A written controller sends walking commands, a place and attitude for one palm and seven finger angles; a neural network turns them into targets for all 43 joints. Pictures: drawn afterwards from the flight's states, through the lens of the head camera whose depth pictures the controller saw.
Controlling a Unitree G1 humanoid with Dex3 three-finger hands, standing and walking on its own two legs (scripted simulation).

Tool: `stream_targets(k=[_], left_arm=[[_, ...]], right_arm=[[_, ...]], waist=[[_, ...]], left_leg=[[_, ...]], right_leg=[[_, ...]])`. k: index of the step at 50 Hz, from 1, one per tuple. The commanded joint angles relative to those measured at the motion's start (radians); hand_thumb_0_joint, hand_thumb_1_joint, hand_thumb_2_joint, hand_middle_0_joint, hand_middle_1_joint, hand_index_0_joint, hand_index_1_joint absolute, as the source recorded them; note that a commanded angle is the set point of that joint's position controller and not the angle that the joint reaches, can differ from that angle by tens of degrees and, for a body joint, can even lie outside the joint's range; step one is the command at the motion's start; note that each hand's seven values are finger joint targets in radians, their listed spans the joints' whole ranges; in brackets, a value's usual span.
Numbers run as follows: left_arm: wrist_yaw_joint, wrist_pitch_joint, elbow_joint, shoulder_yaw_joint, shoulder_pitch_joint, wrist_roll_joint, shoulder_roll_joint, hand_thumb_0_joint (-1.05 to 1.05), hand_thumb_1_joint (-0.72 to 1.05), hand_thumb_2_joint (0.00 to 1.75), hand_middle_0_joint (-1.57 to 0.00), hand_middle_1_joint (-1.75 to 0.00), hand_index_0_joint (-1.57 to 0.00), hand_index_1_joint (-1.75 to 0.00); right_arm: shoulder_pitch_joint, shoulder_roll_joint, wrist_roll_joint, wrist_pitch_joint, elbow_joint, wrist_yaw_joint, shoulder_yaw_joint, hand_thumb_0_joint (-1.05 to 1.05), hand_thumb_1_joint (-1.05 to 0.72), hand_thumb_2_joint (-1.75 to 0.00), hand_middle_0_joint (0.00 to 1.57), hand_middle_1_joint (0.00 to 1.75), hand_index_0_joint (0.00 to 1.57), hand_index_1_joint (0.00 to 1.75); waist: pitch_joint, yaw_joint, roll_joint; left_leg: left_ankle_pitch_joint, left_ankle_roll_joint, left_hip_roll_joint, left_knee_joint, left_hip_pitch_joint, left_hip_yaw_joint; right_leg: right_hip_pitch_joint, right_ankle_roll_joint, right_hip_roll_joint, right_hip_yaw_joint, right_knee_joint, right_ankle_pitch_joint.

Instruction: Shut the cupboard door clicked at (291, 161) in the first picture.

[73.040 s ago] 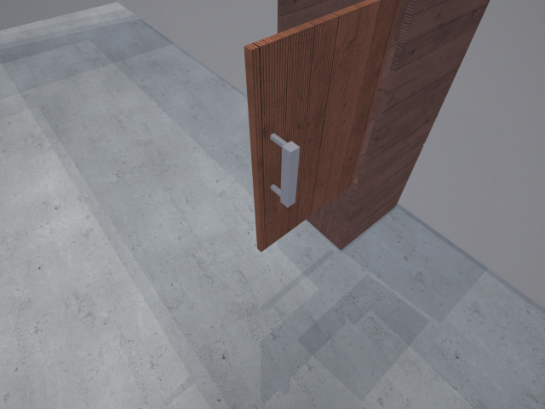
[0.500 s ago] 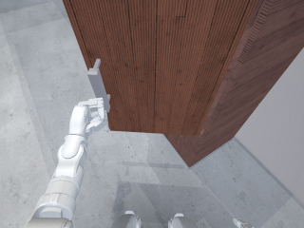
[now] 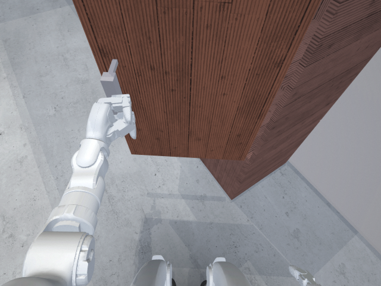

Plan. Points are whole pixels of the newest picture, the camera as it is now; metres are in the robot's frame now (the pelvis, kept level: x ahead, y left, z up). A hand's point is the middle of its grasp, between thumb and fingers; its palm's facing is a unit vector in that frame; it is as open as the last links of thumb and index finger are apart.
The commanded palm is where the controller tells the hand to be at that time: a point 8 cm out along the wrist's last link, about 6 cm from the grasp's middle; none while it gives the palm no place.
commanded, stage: push the door shut along its arc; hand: left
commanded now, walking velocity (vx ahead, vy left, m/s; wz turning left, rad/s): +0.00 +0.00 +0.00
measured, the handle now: (120, 97) +0.51 +0.16 +0.06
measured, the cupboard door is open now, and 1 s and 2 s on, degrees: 54 39 27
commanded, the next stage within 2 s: pull the fist back off the door in 1.60 s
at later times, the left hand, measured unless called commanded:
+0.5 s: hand (136, 109) +0.47 +0.12 +0.07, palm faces -0.23 -0.97 -0.06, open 3.2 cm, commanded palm +0.48 +0.16 +0.06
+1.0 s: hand (164, 82) +0.56 +0.06 +0.07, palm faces -0.36 -0.93 -0.03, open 3.1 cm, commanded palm +0.56 +0.11 +0.06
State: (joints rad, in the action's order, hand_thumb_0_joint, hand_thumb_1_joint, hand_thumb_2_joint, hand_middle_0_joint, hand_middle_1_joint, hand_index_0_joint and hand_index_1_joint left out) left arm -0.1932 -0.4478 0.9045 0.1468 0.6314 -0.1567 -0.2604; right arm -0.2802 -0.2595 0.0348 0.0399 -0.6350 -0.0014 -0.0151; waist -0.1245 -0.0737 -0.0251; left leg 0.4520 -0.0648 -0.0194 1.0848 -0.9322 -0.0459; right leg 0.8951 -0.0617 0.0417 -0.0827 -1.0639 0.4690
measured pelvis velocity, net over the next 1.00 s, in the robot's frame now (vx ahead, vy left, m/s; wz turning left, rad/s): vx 0.00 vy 0.01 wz -0.04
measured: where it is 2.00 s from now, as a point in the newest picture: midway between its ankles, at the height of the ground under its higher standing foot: outside the picture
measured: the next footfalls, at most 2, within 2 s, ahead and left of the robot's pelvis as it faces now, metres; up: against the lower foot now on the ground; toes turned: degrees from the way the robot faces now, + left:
none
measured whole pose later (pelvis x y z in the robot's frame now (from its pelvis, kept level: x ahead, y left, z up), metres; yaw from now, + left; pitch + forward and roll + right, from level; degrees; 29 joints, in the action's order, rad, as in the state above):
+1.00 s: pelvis +0.00 +0.01 -0.03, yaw -2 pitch +28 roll -4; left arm -0.34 -0.33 1.31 0.22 1.22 -0.06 -0.48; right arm -0.41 -0.28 0.01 0.05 -0.67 -0.02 -0.04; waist -0.13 -0.25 -0.07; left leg 0.50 -0.08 0.01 1.24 -1.23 -0.04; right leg 1.17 -0.06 0.07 -0.10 -1.18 0.49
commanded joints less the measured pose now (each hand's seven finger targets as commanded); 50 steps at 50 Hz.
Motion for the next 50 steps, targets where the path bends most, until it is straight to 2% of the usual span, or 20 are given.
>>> stream_targets(k=[1, 4, 7, 9, 11, 12, 15, 17, 18, 21, 23, 26, 29, 31, 34, 39, 41, 44, 48, 50], left_arm=[[-0.035, -0.068, -0.128, 0.045, 0.406, -0.010, -0.173, 0.00, 0.90, 0.90, -1.30, -1.50, -1.30, -1.50], [-0.059, -0.053, -0.108, 0.065, 0.484, -0.012, -0.218, 0.00, 0.90, 0.90, -1.30, -1.50, -1.30, -1.50], [-0.079, -0.053, -0.099, 0.030, 0.511, -0.024, -0.168, 0.00, 0.90, 0.90, -1.30, -1.50, -1.30, -1.50], [-0.091, -0.060, -0.105, 0.028, 0.542, -0.034, -0.166, 0.00, 0.90, 0.90, -1.30, -1.50, -1.30, -1.50], [-0.099, -0.065, -0.073, 0.041, 0.553, -0.030, -0.192, 0.00, 0.90, 0.90, -1.30, -1.50, -1.30, -1.50], [-0.104, -0.068, -0.073, 0.002, 0.602, -0.027, -0.161, 0.00, 0.90, 0.90, -1.30, -1.50, -1.30, -1.50], [-0.103, -0.077, -0.026, -0.007, 0.692, -0.014, -0.170, 0.00, 0.90, 0.90, -1.30, -1.50, -1.30, -1.50], [-0.103, -0.078, -0.008, -0.003, 0.735, -0.007, -0.187, 0.00, 0.90, 0.90, -1.30, -1.50, -1.30, -1.50], [-0.104, -0.082, -0.013, 0.000, 0.766, -0.003, -0.201, 0.00, 0.90, 0.90, -1.30, -1.50, -1.30, -1.50], [-0.117, -0.070, 0.018, -0.032, 0.815, -0.003, -0.171, 0.00, 0.90, 0.90, -1.30, -1.50, -1.30, -1.50], [-0.128, -0.057, 0.048, -0.002, 0.835, -0.008, -0.212, 0.00, 0.90, 0.90, -1.30, -1.50, -1.30, -1.50], [-0.139, -0.031, 0.102, 0.004, 0.904, -0.006, -0.239, 0.00, 0.90, 0.90, -1.30, -1.50, -1.30, -1.50], [-0.141, -0.032, 0.110, 0.018, 0.947, 0.006, -0.267, 0.00, 0.90, 0.90, -1.30, -1.50, -1.30, -1.50], [-0.145, -0.025, 0.126, 0.003, 0.964, 0.013, -0.253, 0.00, 0.90, 0.90, -1.30, -1.50, -1.30, -1.50], [-0.149, -0.011, 0.147, -0.009, 1.013, 0.021, -0.245, 0.00, 0.90, 0.90, -1.30, -1.50, -1.30, -1.50], [-0.141, 0.029, 0.189, 0.068, 1.063, 0.036, -0.342, 0.00, 0.90, 0.90, -1.30, -1.50, -1.30, -1.50], [-0.140, 0.046, 0.208, 0.060, 1.084, 0.044, -0.332, 0.00, 0.90, 0.90, -1.30, -1.50, -1.30, -1.50], [-0.139, 0.039, 0.177, 0.104, 1.110, 0.060, -0.394, 0.00, 0.90, 0.90, -1.30, -1.50, -1.30, -1.50], [-0.146, 0.051, 0.198, 0.104, 1.109, 0.077, -0.395, 0.00, 0.90, 0.90, -1.30, -1.50, -1.30, -1.50], [-0.148, 0.067, 0.200, 0.125, 1.069, 0.092, -0.418, 0.00, 0.90, 0.90, -1.30, -1.50, -1.30, -1.50]], right_arm=[[-0.105, -0.156, -0.001, 0.018, 0.081, -0.003, 0.057, 0.00, -0.90, -0.90, 0.20, 0.30, 0.20, 0.30], [-0.120, -0.168, 0.003, 0.006, 0.078, -0.001, 0.058, 0.00, -0.90, -0.90, 0.20, 0.30, 0.20, 0.30], [-0.131, -0.168, 0.004, 0.003, 0.076, -0.004, 0.064, 0.00, -0.90, -0.90, 0.20, 0.30, 0.20, 0.30], [-0.141, -0.173, 0.003, 0.002, 0.071, -0.005, 0.065, 0.00, -0.90, -0.90, 0.20, 0.30, 0.20, 0.30], [-0.147, -0.176, 0.003, -0.001, 0.064, -0.005, 0.065, 0.00, -0.90, -0.90, 0.20, 0.30, 0.20, 0.30], [-0.145, -0.172, 0.006, -0.001, 0.060, -0.004, 0.063, 0.00, -0.90, -0.90, 0.20, 0.30, 0.20, 0.30], [-0.155, -0.182, 0.004, 0.003, 0.038, -0.002, 0.063, 0.00, -0.90, -0.90, 0.20, 0.30, 0.20, 0.30], [-0.162, -0.188, 0.002, 0.008, 0.030, 0.000, 0.065, 0.00, -0.90, -0.90, 0.20, 0.30, 0.20, 0.30], [-0.169, -0.192, 0.000, 0.011, 0.027, 0.002, 0.066, 0.00, -0.90, -0.90, 0.20, 0.30, 0.20, 0.30], [-0.178, -0.193, -0.001, 0.019, 0.015, -0.003, 0.062, 0.00, -0.90, -0.90, 0.20, 0.30, 0.20, 0.30], [-0.192, -0.203, -0.002, 0.022, 0.010, 0.000, 0.063, 0.00, -0.90, -0.90, 0.20, 0.30, 0.20, 0.30], [-0.196, -0.206, 0.000, 0.026, 0.006, 0.004, 0.051, 0.00, -0.90, -0.90, 0.20, 0.30, 0.20, 0.30], [-0.208, -0.212, -0.005, 0.035, 0.003, 0.002, 0.051, 0.00, -0.90, -0.90, 0.20, 0.30, 0.20, 0.30], [-0.217, -0.213, -0.007, 0.039, 0.003, -0.003, 0.049, 0.00, -0.90, -0.90, 0.20, 0.30, 0.20, 0.30], [-0.235, -0.219, -0.011, 0.042, -0.004, -0.004, 0.050, 0.00, -0.90, -0.90, 0.20, 0.30, 0.20, 0.30], [-0.272, -0.228, -0.017, 0.034, 0.000, -0.004, 0.045, 0.00, -0.90, -0.90, 0.20, 0.30, 0.20, 0.30], [-0.283, -0.224, -0.020, 0.033, 0.000, -0.005, 0.043, 0.00, -0.90, -0.90, 0.20, 0.30, 0.20, 0.30], [-0.304, -0.227, -0.028, 0.031, 0.004, -0.007, 0.044, 0.00, -0.90, -0.90, 0.20, 0.30, 0.20, 0.30], [-0.330, -0.222, -0.034, 0.018, 0.004, -0.012, 0.044, 0.00, -0.90, -0.90, 0.20, 0.30, 0.20, 0.30], [-0.337, -0.225, -0.034, 0.006, 0.010, -0.015, 0.049, 0.00, -0.90, -0.90, 0.20, 0.30, 0.20, 0.30]], waist=[[-0.441, -0.021, -0.017], [-0.422, -0.040, -0.004], [-0.423, -0.053, 0.003], [-0.450, -0.057, -0.012], [-0.434, -0.061, 0.015], [-0.409, -0.085, 0.009], [-0.372, -0.105, -0.009], [-0.384, -0.117, -0.012], [-0.401, -0.120, -0.053], [-0.443, -0.131, -0.087], [-0.464, -0.140, -0.068], [-0.423, -0.164, -0.043], [-0.461, -0.160, -0.100], [-0.464, -0.167, -0.117], [-0.476, -0.191, -0.116], [-0.512, -0.198, -0.111], [-0.501, -0.212, -0.096], [-0.572, -0.198, -0.153], [-0.580, -0.207, -0.149], [-0.603, -0.194, -0.151]], left_leg=[[-0.249, 0.034, 0.022, -0.121, 0.282, 0.115], [-0.245, 0.028, 0.025, -0.115, 0.257, 0.117], [-0.258, 0.028, 0.027, -0.114, 0.289, 0.123], [-0.288, 0.029, 0.028, -0.108, 0.319, 0.129], [-0.259, 0.026, 0.028, -0.105, 0.287, 0.128], [-0.227, 0.023, 0.027, -0.103, 0.275, 0.126], [-0.166, 0.025, 0.032, -0.105, 0.278, 0.149], [-0.137, 0.022, 0.032, -0.096, 0.269, 0.153], [-0.148, 0.022, 0.032, -0.093, 0.288, 0.157], [-0.150, 0.026, 0.034, -0.086, 0.321, 0.172], [-0.161, 0.021, 0.036, -0.074, 0.315, 0.179], [-0.115, 0.014, 0.037, -0.059, 0.228, 0.170], [-0.134, 0.019, 0.042, -0.048, 0.259, 0.186], [-0.138, 0.022, 0.044, -0.043, 0.272, 0.198], [-0.145, 0.020, 0.051, -0.031, 0.283, 0.213], [-0.187, 0.016, 0.052, -0.004, 0.246, 0.207], [-0.197, 0.013, 0.053, 0.007, 0.223, 0.204], [-0.268, 0.017, 0.055, 0.025, 0.260, 0.207], [-0.331, 0.019, 0.057, 0.037, 0.268, 0.206], [-0.363, 0.022, 0.058, 0.040, 0.278, 0.198]], right_leg=[[-0.168, 0.031, -0.015, 0.104, 0.130, -0.289], [-0.160, 0.031, -0.015, 0.109, 0.133, -0.292], [-0.137, 0.030, -0.011, 0.102, 0.140, -0.293], [-0.122, 0.028, -0.010, 0.095, 0.131, -0.305], [-0.125, 0.029, -0.009, 0.101, 0.136, -0.284], [-0.099, 0.031, -0.010, 0.105, 0.144, -0.259], [-0.019, 0.027, -0.006, 0.095, 0.142, -0.177], [-0.002, 0.026, -0.006, 0.100, 0.145, -0.143], [0.017, 0.023, -0.006, 0.100, 0.138, -0.147], [0.050, 0.020, -0.005, 0.091, 0.130, -0.136], [0.052, 0.018, 0.000, 0.090, 0.122, -0.141], [0.053, 0.025, -0.001, 0.099, 0.124, -0.108], [0.098, 0.019, 0.001, 0.091, 0.101, -0.109], [0.133, 0.017, 0.004, 0.084, 0.091, -0.106], [0.176, 0.020, 0.006, 0.077, 0.079, -0.108], [0.166, 0.018, 0.012, 0.076, 0.062, -0.127], [0.168, 0.021, 0.015, 0.074, 0.058, -0.135], [0.169, 0.017, 0.017, 0.074, 0.038, -0.171], [0.169, 0.020, 0.023, 0.067, 0.027, -0.215], [0.152, 0.021, 0.025, 0.067, 0.027, -0.245]])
